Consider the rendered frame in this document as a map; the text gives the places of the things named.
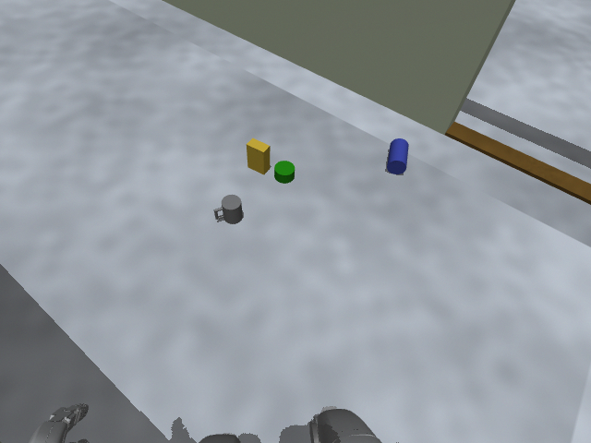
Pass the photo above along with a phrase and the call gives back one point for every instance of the left robot hand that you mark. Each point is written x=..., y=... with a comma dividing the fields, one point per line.
x=61, y=422

